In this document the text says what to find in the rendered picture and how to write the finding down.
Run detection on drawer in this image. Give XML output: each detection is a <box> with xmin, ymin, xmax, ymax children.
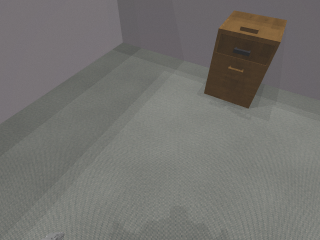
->
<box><xmin>216</xmin><ymin>33</ymin><xmax>275</xmax><ymax>65</ymax></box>

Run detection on cabinet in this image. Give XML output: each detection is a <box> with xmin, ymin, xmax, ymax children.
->
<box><xmin>204</xmin><ymin>10</ymin><xmax>287</xmax><ymax>108</ymax></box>

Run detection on handle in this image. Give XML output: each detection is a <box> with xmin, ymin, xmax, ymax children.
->
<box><xmin>233</xmin><ymin>47</ymin><xmax>251</xmax><ymax>57</ymax></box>
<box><xmin>240</xmin><ymin>25</ymin><xmax>259</xmax><ymax>34</ymax></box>
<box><xmin>227</xmin><ymin>67</ymin><xmax>243</xmax><ymax>75</ymax></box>

